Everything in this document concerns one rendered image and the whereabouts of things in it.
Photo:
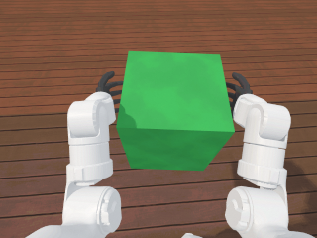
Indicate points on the right robot forearm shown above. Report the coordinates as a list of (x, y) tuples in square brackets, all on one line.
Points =
[(266, 129)]

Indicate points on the left robot forearm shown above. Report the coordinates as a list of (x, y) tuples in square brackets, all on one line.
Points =
[(88, 136)]

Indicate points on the robot left upper arm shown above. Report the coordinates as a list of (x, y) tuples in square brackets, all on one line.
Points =
[(89, 212)]

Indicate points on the right robot hand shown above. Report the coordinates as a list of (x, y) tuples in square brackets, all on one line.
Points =
[(239, 91)]

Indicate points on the carton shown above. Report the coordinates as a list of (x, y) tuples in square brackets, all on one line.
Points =
[(174, 111)]

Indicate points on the robot right upper arm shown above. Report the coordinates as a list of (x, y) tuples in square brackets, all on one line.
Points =
[(258, 213)]

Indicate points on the left robot hand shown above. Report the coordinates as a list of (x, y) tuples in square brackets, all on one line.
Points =
[(103, 86)]

